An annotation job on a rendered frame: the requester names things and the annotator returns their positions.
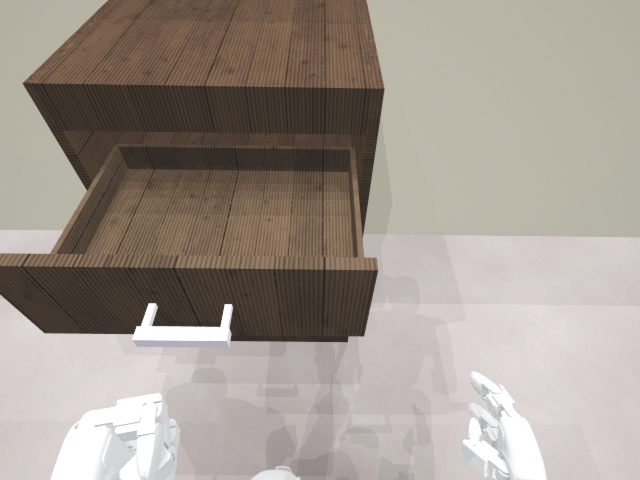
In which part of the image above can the handle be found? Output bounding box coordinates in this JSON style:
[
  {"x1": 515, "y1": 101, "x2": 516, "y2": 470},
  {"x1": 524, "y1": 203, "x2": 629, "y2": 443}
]
[{"x1": 132, "y1": 303, "x2": 233, "y2": 348}]

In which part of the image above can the robot left hand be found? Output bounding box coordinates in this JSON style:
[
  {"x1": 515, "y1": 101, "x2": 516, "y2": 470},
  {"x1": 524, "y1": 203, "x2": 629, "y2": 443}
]
[{"x1": 50, "y1": 393, "x2": 181, "y2": 480}]

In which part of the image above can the cabinet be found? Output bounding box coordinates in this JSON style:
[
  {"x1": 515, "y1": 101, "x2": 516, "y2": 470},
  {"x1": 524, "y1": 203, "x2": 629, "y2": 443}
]
[{"x1": 23, "y1": 0, "x2": 385, "y2": 342}]

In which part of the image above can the drawer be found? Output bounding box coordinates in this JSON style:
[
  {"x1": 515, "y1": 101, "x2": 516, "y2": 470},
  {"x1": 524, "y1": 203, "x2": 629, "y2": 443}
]
[{"x1": 0, "y1": 144, "x2": 378, "y2": 336}]

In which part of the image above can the robot right hand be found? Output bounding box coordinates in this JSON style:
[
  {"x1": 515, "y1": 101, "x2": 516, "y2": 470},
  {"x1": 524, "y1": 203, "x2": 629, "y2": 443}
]
[{"x1": 462, "y1": 371, "x2": 547, "y2": 480}]

